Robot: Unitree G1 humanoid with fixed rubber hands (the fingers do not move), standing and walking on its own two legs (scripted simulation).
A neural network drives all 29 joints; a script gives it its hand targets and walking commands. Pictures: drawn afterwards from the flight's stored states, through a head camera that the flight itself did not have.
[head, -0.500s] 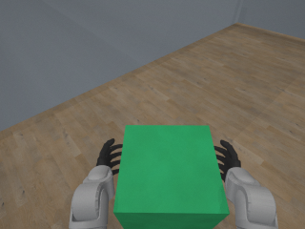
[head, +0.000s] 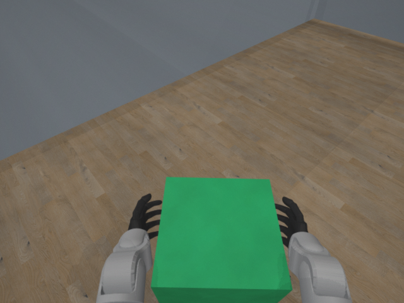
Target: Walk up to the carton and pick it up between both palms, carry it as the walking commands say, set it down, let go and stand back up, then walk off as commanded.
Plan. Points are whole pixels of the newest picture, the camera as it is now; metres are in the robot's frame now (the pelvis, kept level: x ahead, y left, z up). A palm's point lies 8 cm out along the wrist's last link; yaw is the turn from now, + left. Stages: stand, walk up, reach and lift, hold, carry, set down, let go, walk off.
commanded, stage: hold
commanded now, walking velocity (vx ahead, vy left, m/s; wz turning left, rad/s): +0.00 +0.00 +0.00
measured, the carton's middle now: (215, 250) +0.25 +0.01 -0.05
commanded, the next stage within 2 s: set down in 0.16 s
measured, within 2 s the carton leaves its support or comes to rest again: neither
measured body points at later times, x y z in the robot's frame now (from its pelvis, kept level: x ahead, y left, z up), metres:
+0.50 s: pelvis -0.04 +0.00 -0.01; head -0.04 +0.00 +0.44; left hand +0.25 +0.17 -0.01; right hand +0.27 -0.13 -0.02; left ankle +0.01 +0.11 -0.73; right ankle +0.04 -0.11 -0.73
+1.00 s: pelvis +0.01 +0.00 -0.02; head +0.12 +0.00 +0.42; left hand +0.33 +0.17 -0.08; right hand +0.34 -0.14 -0.09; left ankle +0.01 +0.11 -0.73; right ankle +0.04 -0.11 -0.73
